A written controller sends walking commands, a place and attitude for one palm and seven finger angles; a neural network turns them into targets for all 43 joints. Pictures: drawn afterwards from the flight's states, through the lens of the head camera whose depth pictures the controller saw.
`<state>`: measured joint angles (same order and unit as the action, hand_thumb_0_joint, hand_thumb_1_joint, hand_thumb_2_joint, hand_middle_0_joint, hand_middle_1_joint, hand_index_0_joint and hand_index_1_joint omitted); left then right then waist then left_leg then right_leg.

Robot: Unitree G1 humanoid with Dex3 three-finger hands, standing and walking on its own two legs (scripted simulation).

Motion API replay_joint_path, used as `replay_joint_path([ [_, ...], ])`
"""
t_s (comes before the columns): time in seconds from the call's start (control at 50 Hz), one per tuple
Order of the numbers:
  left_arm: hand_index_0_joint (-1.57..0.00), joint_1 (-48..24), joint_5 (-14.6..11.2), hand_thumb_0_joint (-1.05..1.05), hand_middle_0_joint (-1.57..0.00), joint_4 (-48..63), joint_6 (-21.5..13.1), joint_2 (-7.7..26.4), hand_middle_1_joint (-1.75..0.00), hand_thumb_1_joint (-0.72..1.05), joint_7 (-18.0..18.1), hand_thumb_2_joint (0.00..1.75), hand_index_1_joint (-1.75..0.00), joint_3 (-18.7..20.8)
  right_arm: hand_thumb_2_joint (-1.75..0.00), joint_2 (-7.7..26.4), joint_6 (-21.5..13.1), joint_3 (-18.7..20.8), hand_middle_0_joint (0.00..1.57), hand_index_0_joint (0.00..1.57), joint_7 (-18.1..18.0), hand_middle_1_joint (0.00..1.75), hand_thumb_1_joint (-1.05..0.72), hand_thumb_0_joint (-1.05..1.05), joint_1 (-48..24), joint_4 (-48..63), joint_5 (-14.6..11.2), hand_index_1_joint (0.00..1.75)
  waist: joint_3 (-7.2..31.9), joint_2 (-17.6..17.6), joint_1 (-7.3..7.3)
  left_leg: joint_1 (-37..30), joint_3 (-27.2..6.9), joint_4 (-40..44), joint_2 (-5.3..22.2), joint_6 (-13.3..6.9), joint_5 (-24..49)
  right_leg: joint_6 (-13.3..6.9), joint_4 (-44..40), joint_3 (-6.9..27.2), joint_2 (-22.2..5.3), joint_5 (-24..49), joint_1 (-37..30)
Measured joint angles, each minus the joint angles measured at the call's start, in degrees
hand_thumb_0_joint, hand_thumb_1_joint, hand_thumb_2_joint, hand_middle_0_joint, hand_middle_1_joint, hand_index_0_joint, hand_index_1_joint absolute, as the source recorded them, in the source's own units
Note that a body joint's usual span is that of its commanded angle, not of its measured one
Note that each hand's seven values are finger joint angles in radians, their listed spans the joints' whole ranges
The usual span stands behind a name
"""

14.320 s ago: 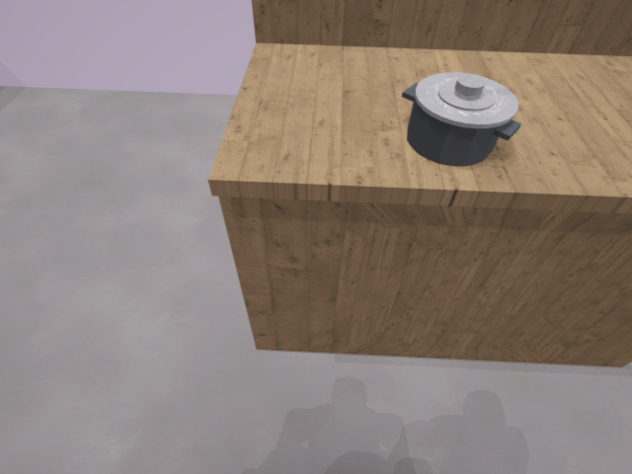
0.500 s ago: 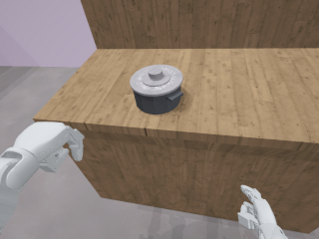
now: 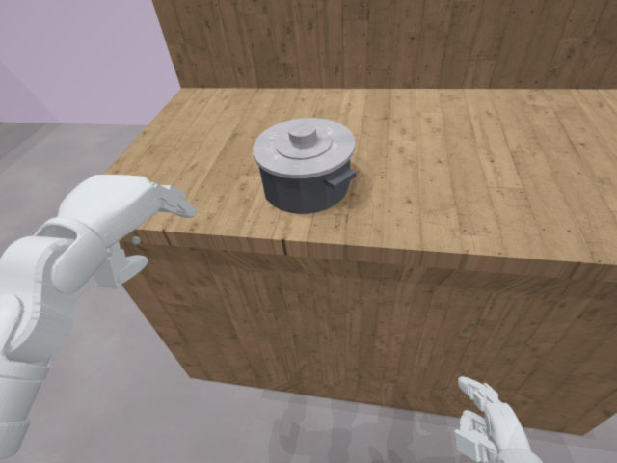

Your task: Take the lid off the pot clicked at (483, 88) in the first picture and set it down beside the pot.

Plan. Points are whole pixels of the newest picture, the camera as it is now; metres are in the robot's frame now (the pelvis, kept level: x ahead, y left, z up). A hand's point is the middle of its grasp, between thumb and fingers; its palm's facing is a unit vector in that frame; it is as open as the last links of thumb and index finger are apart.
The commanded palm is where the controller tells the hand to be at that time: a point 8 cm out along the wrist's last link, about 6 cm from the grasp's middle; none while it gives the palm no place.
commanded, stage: reach forward and open the fingers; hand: left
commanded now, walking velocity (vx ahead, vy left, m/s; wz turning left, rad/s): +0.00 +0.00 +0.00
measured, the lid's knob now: (302, 133) +0.60 +0.10 +0.13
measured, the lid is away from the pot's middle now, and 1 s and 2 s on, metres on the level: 0.01 0.01 0.01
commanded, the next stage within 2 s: move the open hand above the knob in 0.08 s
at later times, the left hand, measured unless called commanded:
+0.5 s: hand (173, 201) +0.35 +0.22 +0.19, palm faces -0.18 -0.03 -0.98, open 10.1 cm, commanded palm +0.34 +0.21 +0.27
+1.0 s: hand (232, 157) +0.44 +0.17 +0.19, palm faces -0.23 -0.03 -0.97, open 10.1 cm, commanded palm +0.43 +0.17 +0.27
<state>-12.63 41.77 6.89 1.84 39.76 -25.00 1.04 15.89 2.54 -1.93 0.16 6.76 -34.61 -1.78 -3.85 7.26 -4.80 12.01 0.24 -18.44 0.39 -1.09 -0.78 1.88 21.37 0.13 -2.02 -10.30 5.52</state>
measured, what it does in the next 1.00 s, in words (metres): stands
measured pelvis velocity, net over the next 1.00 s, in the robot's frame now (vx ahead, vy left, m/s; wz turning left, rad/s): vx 0.04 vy -0.01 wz -0.01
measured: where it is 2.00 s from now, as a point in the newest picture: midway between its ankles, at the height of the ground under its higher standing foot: outside the picture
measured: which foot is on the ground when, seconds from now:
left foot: down 0.00-1.00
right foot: down 0.00-1.00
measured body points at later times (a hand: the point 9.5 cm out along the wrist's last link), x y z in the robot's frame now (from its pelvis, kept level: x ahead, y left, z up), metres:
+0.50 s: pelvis +0.01 -0.01 +0.00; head +0.00 -0.05 +0.45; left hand +0.36 +0.22 +0.24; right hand +0.22 -0.23 -0.09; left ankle +0.11 +0.11 -0.74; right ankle +0.02 -0.15 -0.74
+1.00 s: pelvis +0.04 -0.01 +0.00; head +0.05 -0.06 +0.45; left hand +0.45 +0.17 +0.24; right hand +0.21 -0.26 -0.11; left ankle +0.11 +0.11 -0.74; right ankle +0.02 -0.15 -0.74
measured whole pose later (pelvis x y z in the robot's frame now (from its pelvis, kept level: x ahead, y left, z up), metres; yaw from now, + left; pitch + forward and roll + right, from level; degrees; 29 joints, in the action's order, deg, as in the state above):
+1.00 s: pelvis +0.04 -0.01 +0.00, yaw +0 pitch -1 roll +0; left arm -42.4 45.9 -18.3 11.1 33.1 -30.0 -11.8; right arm 17.8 3.6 -1.0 0.9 9.2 -36.3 -2.3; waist -1.4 6.1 -0.9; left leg 14.7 0.2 -20.5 0.4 -0.3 -5.0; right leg 1.5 22.7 1.0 -1.6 -14.0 7.9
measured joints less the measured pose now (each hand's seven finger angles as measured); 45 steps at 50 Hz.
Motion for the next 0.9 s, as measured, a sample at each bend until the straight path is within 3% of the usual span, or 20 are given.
replay_joint_path([
  [0.22,-0.86,-6.65,0.38,0.00,-0.85,-4.18,1.70,0.06,-0.09,-0.32,-3.00,1.51,-0.08,-1.73,-0.90,0.43,-0.43,-0.07,0.20,0.21,-0.29,0.30,-0.90,0.01,-0.39,0.23,-0.24,0.30,0.45,0.16,0.18,0.90,-0.50,-0.72,-0.26,0.01,-0.18,0.12,1.09,0.27,0.15,-0.44,0.91],
  [0.38,-0.86,-13.06,1.44,0.00,-0.85,-8.57,4.29,-2.03,-0.09,-0.33,-4.77,1.51,-0.08,-6.46,-0.90,0.93,-0.70,0.20,0.20,0.20,-0.26,0.30,-0.91,0.01,-0.71,-0.61,-0.39,0.30,0.65,-0.03,0.23,1.03,-1.12,-0.72,-0.40,0.14,-0.30,0.04,1.20,-0.25,0.13,-0.78,0.88],
  [0.68,-0.86,-23.75,3.71,0.00,-0.85,-19.13,7.30,-5.19,-0.09,-0.33,-5.20,1.51,-0.08,-11.45,-0.90,1.18,0.23,0.49,0.20,0.20,0.62,0.30,-0.91,0.01,0.07,-1.47,-0.48,0.30,1.57,-0.60,2.28,2.07,-0.85,-1.35,-0.05,0.65,-1.71,-0.21,1.65,0.12,0.45,-1.92,2.02],
  [0.9,-0.86,-28.34,4.25,0.00,-0.85,-25.24,9.19,-6.35,-0.08,-0.32,-4.94,1.51,-0.08,-11.90,-0.90,1.67,1.35,0.65,0.20,0.20,0.89,0.30,-0.91,0.01,1.86,-1.70,-0.53,0.30,2.29,-0.95,3.69,2.55,-0.21,-1.90,0.09,0.78,-3.48,-0.33,1.61,0.75,0.51,-3.16,2.46],
])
